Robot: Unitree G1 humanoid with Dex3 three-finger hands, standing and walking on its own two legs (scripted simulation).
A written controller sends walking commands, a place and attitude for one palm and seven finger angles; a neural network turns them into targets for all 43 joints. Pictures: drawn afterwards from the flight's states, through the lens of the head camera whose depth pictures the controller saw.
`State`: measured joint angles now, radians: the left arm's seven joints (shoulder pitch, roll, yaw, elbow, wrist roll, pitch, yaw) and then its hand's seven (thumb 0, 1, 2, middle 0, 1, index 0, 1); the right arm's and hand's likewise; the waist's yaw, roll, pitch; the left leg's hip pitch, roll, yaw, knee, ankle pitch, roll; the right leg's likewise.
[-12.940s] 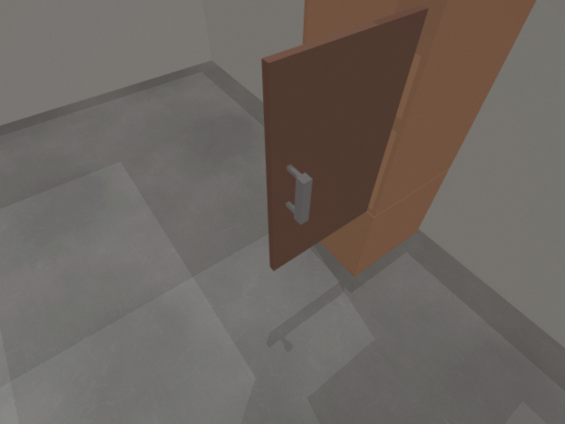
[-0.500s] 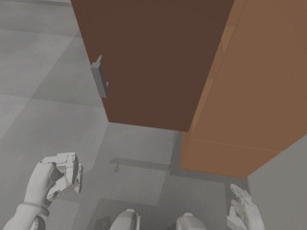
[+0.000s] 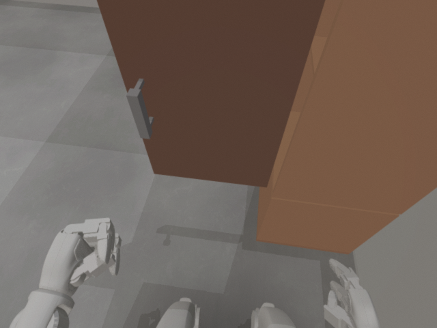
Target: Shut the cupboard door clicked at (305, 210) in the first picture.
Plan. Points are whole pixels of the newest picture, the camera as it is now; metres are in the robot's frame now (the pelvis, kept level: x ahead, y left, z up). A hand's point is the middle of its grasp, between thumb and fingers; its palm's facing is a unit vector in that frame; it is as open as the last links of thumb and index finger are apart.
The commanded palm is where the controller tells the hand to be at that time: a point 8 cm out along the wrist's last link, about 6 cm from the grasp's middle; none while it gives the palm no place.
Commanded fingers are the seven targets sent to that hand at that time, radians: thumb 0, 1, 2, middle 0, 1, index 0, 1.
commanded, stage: bring the fist close to the handle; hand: left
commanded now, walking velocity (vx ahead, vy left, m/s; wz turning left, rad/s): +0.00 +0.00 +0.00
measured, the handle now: (143, 109) +0.55 +0.21 +0.06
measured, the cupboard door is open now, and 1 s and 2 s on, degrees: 91 91 84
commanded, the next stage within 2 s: push the door shut along its arc in 1.32 s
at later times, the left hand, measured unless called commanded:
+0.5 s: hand (128, 189) +0.34 +0.19 +0.06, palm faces -0.09 -1.00 -0.03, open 3.1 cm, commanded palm +0.33 +0.24 +0.06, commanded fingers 0.00 0.90 0.90 -1.30 -1.50 -1.30 -1.50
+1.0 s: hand (148, 140) +0.45 +0.17 +0.06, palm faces -0.08 -1.00 -0.02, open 3.1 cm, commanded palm +0.42 +0.22 +0.06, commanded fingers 0.00 0.90 0.90 -1.30 -1.50 -1.30 -1.50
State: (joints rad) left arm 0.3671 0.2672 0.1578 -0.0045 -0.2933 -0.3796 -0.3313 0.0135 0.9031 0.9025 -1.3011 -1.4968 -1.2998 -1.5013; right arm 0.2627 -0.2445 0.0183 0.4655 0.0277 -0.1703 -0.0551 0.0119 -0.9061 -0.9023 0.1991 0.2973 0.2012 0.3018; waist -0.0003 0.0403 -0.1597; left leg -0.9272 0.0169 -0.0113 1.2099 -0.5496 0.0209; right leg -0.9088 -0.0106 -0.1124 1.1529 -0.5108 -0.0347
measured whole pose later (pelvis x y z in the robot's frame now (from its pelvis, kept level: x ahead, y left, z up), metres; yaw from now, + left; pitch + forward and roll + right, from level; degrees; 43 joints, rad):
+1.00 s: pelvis +0.00 +0.01 +0.00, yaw -2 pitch +21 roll -2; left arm -0.64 0.37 0.31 0.93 -0.17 -0.42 -0.30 0.01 0.90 0.90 -1.30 -1.50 -1.30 -1.50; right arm 0.32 -0.26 0.01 0.62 0.01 -0.05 -0.02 0.01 -0.91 -0.90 0.20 0.30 0.20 0.30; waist -0.10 0.03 -0.14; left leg -1.01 0.02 0.03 1.17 -0.51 0.03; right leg -1.01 -0.01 -0.07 1.12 -0.47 -0.03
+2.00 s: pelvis -0.01 +0.01 -0.01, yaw -2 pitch +25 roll -3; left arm -0.95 0.56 0.34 1.18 -0.13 -0.38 -0.44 0.01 0.90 0.90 -1.30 -1.50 -1.34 -1.50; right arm 0.36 -0.28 0.04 0.65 0.01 -0.01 -0.02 0.00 -0.91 -0.90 0.20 0.30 0.20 0.30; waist -0.17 0.03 -0.12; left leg -1.16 0.03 0.00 1.25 -0.52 0.03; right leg -1.14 0.01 -0.10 1.17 -0.46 -0.03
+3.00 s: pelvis +0.00 +0.02 -0.03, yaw -5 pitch +33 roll -6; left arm -1.32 0.67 0.42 1.30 -0.01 -0.18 -0.36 0.02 0.85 0.90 -1.30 -1.50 -1.30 -1.50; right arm 0.44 -0.25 0.07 0.63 -0.05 -0.04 0.00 0.00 -0.91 -0.90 0.20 0.30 0.20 0.30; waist -0.30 0.08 -0.12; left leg -1.34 0.06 0.00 1.34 -0.57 0.04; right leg -1.32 0.04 -0.10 1.22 -0.48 -0.02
